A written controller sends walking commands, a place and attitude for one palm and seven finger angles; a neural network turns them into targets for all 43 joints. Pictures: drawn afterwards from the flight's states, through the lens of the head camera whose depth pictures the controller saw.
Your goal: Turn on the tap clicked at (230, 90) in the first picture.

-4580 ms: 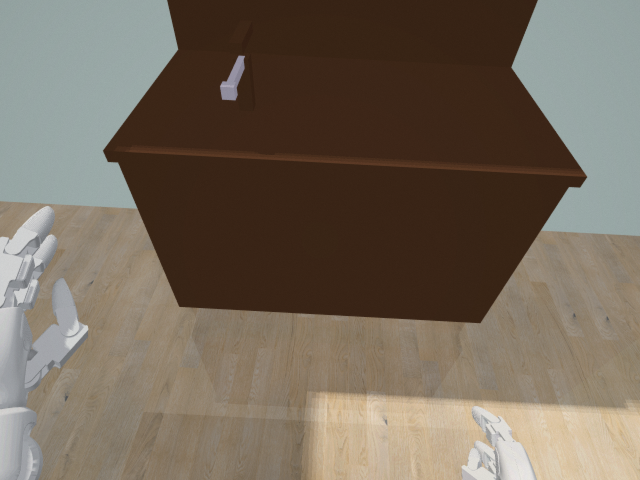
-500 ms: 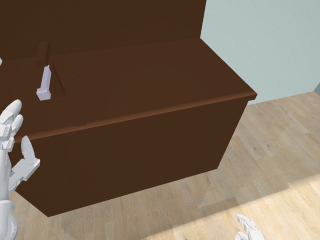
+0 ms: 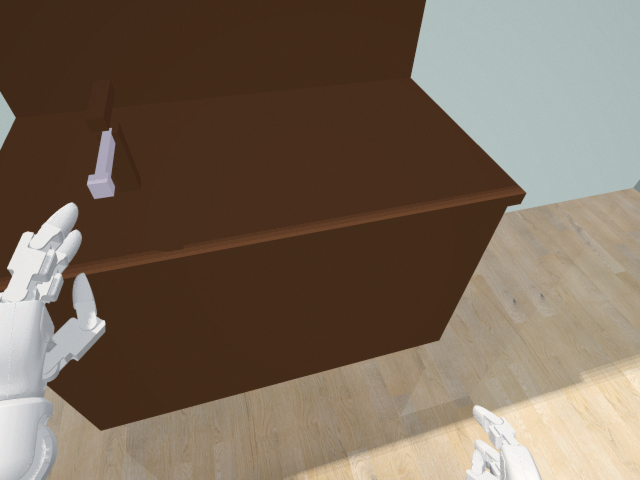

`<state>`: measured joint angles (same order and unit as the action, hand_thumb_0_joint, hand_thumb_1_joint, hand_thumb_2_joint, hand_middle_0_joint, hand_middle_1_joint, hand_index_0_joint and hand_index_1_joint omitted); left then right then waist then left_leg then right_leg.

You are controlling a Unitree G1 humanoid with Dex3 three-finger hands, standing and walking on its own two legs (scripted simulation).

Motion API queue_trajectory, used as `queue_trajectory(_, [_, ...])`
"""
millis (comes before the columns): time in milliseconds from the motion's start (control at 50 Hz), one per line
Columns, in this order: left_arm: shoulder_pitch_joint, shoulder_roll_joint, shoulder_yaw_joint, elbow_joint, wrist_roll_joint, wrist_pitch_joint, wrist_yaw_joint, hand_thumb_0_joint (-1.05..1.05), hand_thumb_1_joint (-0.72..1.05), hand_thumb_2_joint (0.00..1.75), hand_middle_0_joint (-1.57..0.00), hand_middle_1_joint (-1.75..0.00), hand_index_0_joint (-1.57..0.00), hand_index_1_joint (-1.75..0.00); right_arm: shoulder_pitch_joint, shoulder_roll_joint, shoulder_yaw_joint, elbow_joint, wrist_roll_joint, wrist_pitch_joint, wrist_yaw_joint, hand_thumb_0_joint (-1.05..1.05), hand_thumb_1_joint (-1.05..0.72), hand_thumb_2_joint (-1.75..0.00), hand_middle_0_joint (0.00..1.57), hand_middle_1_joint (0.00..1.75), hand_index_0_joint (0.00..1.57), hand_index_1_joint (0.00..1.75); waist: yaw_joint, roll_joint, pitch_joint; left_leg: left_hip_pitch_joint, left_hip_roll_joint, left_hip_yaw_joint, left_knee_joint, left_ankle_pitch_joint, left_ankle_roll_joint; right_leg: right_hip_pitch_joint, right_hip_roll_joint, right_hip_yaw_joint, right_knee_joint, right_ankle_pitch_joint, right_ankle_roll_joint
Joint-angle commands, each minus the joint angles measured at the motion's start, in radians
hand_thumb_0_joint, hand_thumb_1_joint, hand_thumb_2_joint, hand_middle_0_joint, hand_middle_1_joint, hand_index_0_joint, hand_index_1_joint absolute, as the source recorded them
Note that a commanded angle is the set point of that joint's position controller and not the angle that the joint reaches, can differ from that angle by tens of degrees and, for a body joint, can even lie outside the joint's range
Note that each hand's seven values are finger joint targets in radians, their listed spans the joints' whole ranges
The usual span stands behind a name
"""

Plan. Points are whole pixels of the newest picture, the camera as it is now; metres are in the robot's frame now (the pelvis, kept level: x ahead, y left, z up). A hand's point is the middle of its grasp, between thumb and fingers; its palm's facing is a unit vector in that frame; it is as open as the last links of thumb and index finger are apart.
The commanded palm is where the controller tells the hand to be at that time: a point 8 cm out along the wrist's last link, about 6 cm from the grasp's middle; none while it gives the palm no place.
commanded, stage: look again from close up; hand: left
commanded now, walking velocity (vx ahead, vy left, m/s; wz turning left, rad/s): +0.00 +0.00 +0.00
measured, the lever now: (101, 185) +0.48 +0.38 +0.09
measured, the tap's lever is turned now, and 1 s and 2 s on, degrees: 0 0 0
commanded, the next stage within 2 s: shuffle to correct the standing spot in 0.02 s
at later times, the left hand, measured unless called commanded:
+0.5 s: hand (96, 256) +0.30 +0.28 +0.15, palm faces +0.43 -0.83 -0.35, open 7.4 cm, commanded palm +0.24 +0.30 +0.18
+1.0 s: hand (92, 175) +0.39 +0.32 +0.18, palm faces +0.42 -0.85 -0.33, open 7.4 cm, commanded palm +0.32 +0.36 +0.18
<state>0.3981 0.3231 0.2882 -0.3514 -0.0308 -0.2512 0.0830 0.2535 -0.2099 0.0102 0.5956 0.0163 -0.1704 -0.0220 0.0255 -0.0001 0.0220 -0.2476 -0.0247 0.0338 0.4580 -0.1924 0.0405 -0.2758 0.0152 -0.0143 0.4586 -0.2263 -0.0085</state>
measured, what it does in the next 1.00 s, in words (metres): walks ahead: left foot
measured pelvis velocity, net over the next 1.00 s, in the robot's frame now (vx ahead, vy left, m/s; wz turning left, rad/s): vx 0.16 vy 0.07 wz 0.01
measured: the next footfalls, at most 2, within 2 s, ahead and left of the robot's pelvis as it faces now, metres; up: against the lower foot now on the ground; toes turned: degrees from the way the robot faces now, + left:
left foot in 0.82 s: +0.26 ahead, +0.16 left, +0.00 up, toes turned -1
right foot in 1.18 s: +0.25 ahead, -0.03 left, +0.00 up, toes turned -5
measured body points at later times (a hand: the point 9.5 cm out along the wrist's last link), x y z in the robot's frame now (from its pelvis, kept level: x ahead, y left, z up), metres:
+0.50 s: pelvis +0.08 +0.02 -0.01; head +0.09 +0.04 +0.44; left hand +0.27 +0.32 +0.17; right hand +0.27 -0.19 -0.08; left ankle +0.05 +0.09 -0.74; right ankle +0.07 -0.11 -0.74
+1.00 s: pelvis +0.16 +0.07 -0.01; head +0.19 +0.10 +0.43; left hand +0.37 +0.36 +0.20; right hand +0.35 -0.12 -0.09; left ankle +0.22 +0.16 -0.74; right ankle +0.15 -0.05 -0.68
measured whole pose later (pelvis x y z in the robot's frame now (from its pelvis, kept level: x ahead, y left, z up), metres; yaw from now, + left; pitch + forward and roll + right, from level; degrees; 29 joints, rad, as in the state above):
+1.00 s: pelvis +0.16 +0.07 -0.01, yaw +0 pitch -4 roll +0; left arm 0.31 0.37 0.41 -0.54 -0.04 -0.21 0.12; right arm 0.15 -0.12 0.02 0.60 0.00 -0.13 0.00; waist 0.00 -0.06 0.14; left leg -0.30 -0.01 0.08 0.58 -0.22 0.06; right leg -0.41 0.00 0.01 1.06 -0.44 0.00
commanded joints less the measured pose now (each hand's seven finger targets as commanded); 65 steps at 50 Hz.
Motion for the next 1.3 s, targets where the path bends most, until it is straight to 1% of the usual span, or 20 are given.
queue_trajectory(0, [-0.188, 0.344, 0.266, -0.307, -0.004, -0.079, 0.042, 0.0, 0.9, 0.9, -0.2, -0.3, -0.2, -0.3, -0.133, -0.116, -0.034, -0.172, -0.01, -0.055, -0.012, 0.0, -0.9, -0.9, 0.2, 0.3, 0.2, 0.3, 0.018, 0.017, -0.065, -0.097, 0.105, -0.15, -0.19, -0.218, 0.012, 0.125, -0.031, 0.071, -0.05, -0.124, 0.006])
queue_trajectory(100, [-0.224, 0.253, 0.212, -0.327, -0.002, -0.098, 0.029, 0.0, 0.9, 0.9, -0.2, -0.3, -0.2, -0.3, -0.132, -0.099, -0.026, -0.179, -0.014, -0.074, -0.009, 0.0, -0.9, -0.9, 0.2, 0.3, 0.2, 0.3, 0.017, 0.195, -0.055, -0.191, 0.126, -0.176, -0.247, -0.357, 0.023, 0.228, -0.019, 0.052, 0.006, -0.05, -0.001])
queue_trajectory(280, [-0.138, 0.14, 0.094, -0.217, 0.012, -0.055, 0.022, 0.0, 0.9, 0.9, -0.2, -0.3, -0.2, -0.3, -0.098, -0.124, -0.041, -0.15, -0.022, -0.053, 0.001, 0.0, -0.9, -0.9, 0.2, 0.3, 0.2, 0.3, -0.004, 0.045, -0.028, -0.093, 0.081, -0.167, -0.139, -0.339, 0.012, 0.069, -0.028, 0.093, -0.073, -0.209, -0.036])
queue_trajectory(440, [-0.187, 0.214, 0.171, -0.317, -0.004, -0.059, 0.032, 0.0, 0.9, 0.9, -0.2, -0.3, -0.2, -0.3, -0.117, -0.119, -0.037, -0.172, -0.023, -0.014, -0.017, 0.0, -0.9, -0.9, 0.2, 0.3, 0.2, 0.3, -0.015, 0.118, -0.133, 0.094, 0.124, -0.173, -0.025, 0.161, -0.003, 0.054, -0.01, 0.023, 0.137, 0.145, -0.048])
queue_trajectory(500, [-0.133, 0.242, 0.197, -0.38, -0.012, -0.055, 0.035, 0.0, 0.9, 0.9, -0.2, -0.3, -0.2, -0.3, -0.132, -0.114, -0.037, -0.188, -0.019, -0.012, -0.004, 0.0, -0.9, -0.9, 0.2, 0.3, 0.2, 0.3, -0.011, 0.122, -0.194, 0.147, 0.099, -0.091, 0.1, 0.411, -0.02, 0.105, -0.031, 0.031, 0.132, 0.279, -0.06])
queue_trajectory(580, [-0.01, 0.246, 0.228, -0.357, -0.025, -0.059, 0.049, 0.0, 0.9, 0.9, -0.2, -0.3, -0.2, -0.3, -0.125, -0.117, -0.057, -0.188, -0.005, 0.011, 0.014, 0.0, -0.9, -0.9, 0.2, 0.3, 0.2, 0.3, 0.018, -0.124, -0.216, -0.249, 0.004, 0.001, 0.461, 0.266, -0.045, 0.428, -0.208, 0.297, 0.089, 0.519, -0.192])
queue_trajectory(620, [0.027, 0.244, 0.251, -0.311, -0.033, -0.08, 0.061, 0.0, 0.9, 0.9, -0.2, -0.3, -0.2, -0.3, -0.138, -0.114, -0.057, -0.184, 0.003, 0.021, 0.025, 0.0, -0.9, -0.9, 0.2, 0.3, 0.2, 0.3, 0.042, -0.18, -0.135, -0.596, 0.011, -0.064, 0.697, -0.337, -0.028, 0.583, -0.376, 0.509, 0.033, 0.637, -0.296])
queue_trajectory(660, [0.037, 0.236, 0.251, -0.318, -0.033, -0.093, 0.06, 0.0, 0.9, 0.9, -0.2, -0.3, -0.2, -0.3, -0.126, -0.119, -0.056, -0.175, 0.001, 0.039, 0.03, 0.0, -0.9, -0.9, 0.2, 0.3, 0.2, 0.3, 0.035, -0.084, -0.028, -0.616, 0.113, -0.183, 0.651, -0.362, -0.012, 0.435, -0.395, 0.447, 0.019, 0.524, -0.239])
queue_trajectory(720, [-0.063, 0.221, 0.228, -0.35, -0.027, -0.091, 0.052, 0.0, 0.9, 0.9, -0.2, -0.3, -0.2, -0.3, -0.151, -0.075, -0.04, -0.168, -0.007, 0.05, 0.025, 0.0, -0.9, -0.9, 0.2, 0.3, 0.2, 0.3, -0.008, -0.076, -0.026, -0.206, 0.09, -0.022, 0.309, -0.077, -0.011, 0.097, -0.252, 0.16, 0.005, 0.398, -0.142])
queue_trajectory(760, [-0.097, 0.224, 0.221, -0.363, -0.022, -0.071, 0.043, 0.0, 0.9, 0.9, -0.2, -0.3, -0.2, -0.3, -0.134, -0.084, -0.06, -0.144, -0.001, 0.033, 0.005, 0.0, -0.9, -0.9, 0.2, 0.3, 0.2, 0.3, -0.033, -0.025, -0.103, 0.167, -0.021, 0.1, 0.11, 0.199, -0.025, -0.013, -0.125, 0.031, 0.136, 0.349, -0.062])
queue_trajectory(780, [-0.134, 0.227, 0.213, -0.407, -0.023, -0.066, 0.042, 0.0, 0.9, 0.9, -0.2, -0.3, -0.2, -0.3, -0.121, -0.1, -0.075, -0.147, 0.004, 0.026, -0.008, 0.0, -0.9, -0.9, 0.2, 0.3, 0.2, 0.3, -0.052, 0.063, -0.171, 0.335, 0.019, 0.017, 0.073, 0.249, 0.007, -0.08, -0.09, 0.016, 0.329, 0.303, -0.026])
queue_trajectory(800, [-0.15, 0.23, 0.212, -0.456, -0.028, -0.065, 0.044, 0.0, 0.9, 0.9, -0.2, -0.3, -0.2, -0.3, -0.139, -0.132, -0.091, -0.165, -0.001, 0.018, -0.019, 0.0, -0.9, -0.9, 0.2, 0.3, 0.2, 0.3, -0.048, 0.32, -0.23, 0.416, 0.244, -0.259, 0.022, 0.369, 0.113, -0.201, -0.006, -0.027, 0.623, -0.084, 0.022])
queue_trajectory(820, [-0.183, 0.239, 0.208, -0.46, -0.019, -0.077, 0.051, 0.0, 0.9, 0.9, -0.2, -0.3, -0.2, -0.3, -0.129, -0.117, -0.081, -0.177, -0.013, 0.012, -0.01, 0.0, -0.9, -0.9, 0.2, 0.3, 0.2, 0.3, -0.034, 0.31, -0.253, 0.315, 0.335, -0.448, -0.068, 0.345, 0.196, -0.203, 0.041, 0.049, 0.8, -0.35, 0.011])
queue_trajectory(840, [-0.199, 0.257, 0.227, -0.451, -0.019, -0.072, 0.055, 0.0, 0.9, 0.9, -0.2, -0.3, -0.2, -0.3, -0.141, -0.095, -0.069, -0.173, -0.018, 0.003, -0.007, 0.0, -0.9, -0.9, 0.2, 0.3, 0.2, 0.3, -0.035, 0.216, -0.191, 0.268, 0.349, -0.47, -0.102, 0.416, 0.222, -0.243, 0.018, 0.084, 0.844, -0.318, 0.006])
queue_trajectory(880, [-0.22, 0.24, 0.212, -0.465, -0.012, -0.057, 0.058, 0.0, 0.9, 0.9, -0.2, -0.3, -0.2, -0.3, -0.134, -0.099, -0.074, -0.143, -0.018, -0.008, -0.001, 0.0, -0.9, -0.9, 0.2, 0.3, 0.2, 0.3, -0.037, 0.114, -0.173, 0.191, 0.336, -0.372, -0.099, 0.444, 0.193, -0.221, -0.037, 0.091, 0.798, -0.274, 0.012])
queue_trajectory(940, [-0.086, 0.214, 0.211, -0.493, -0.017, -0.04, 0.05, 0.0, 0.9, 0.9, -0.2, -0.3, -0.2, -0.3, -0.141, -0.093, -0.064, -0.149, -0.017, -0.024, 0.013, 0.0, -0.9, -0.9, 0.2, 0.3, 0.2, 0.3, -0.011, 0.166, -0.167, 0.119, 0.28, -0.201, -0.101, 0.405, 0.12, -0.132, -0.05, 0.036, 0.552, -0.198, 0.012])
queue_trajectory(1100, [0.044, 0.203, 0.242, -0.276, -0.028, 0.03, 0.049, 0.0, 0.9, 0.9, -0.2, -0.3, -0.2, -0.3, -0.129, -0.092, -0.027, -0.172, -0.017, 0.001, -0.005, 0.0, -0.9, -0.9, 0.2, 0.3, 0.2, 0.3, -0.015, 0.111, -0.093, -0.058, 0.288, -0.126, -0.143, 0.044, 0.027, 0.101, 0.005, -0.048, 0.046, -0.034, 0.023])
queue_trajectory(1160, [-0.032, 0.198, 0.211, -0.24, -0.019, 0.04, 0.05, 0.0, 0.9, 0.9, -0.2, -0.3, -0.2, -0.3, -0.121, -0.091, -0.023, -0.164, -0.016, 0.008, -0.015, 0.0, -0.9, -0.9, 0.2, 0.3, 0.2, 0.3, -0.018, 0.03, -0.1, -0.131, 0.213, -0.082, -0.094, -0.149, -0.017, 0.19, -0.036, 0.034, -0.093, 0.017, 0.004])
queue_trajectory(1220, [-0.1, 0.163, 0.137, -0.275, -0.02, 0.059, 0.051, 0.0, 0.9, 0.9, -0.2, -0.3, -0.2, -0.3, -0.138, -0.082, -0.021, -0.161, -0.009, 0.006, -0.025, 0.0, -0.9, -0.9, 0.2, 0.3, 0.2, 0.3, -0.015, -0.095, -0.113, -0.021, 0.087, -0.012, 0.056, -0.152, -0.044, 0.037, -0.138, 0.203, -0.199, -0.091, -0.045])
queue_trajectory(1280, [-0.147, 0.181, 0.12, -0.355, -0.013, 0.065, 0.068, 0.0, 0.9, 0.9, -0.2, -0.3, -0.2, -0.3, -0.147, -0.085, -0.014, -0.155, -0.016, 0.007, -0.032, 0.0, -0.9, -0.9, 0.2, 0.3, 0.2, 0.3, -0.012, -0.066, -0.107, 0.029, 0.061, -0.029, 0.104, -0.089, -0.04, -0.034, -0.188, 0.231, -0.244, -0.18, -0.073])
